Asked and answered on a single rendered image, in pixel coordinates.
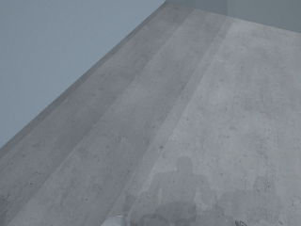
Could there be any left robot thigh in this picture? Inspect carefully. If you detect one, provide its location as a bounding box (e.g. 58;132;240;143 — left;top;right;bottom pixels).
101;216;131;226

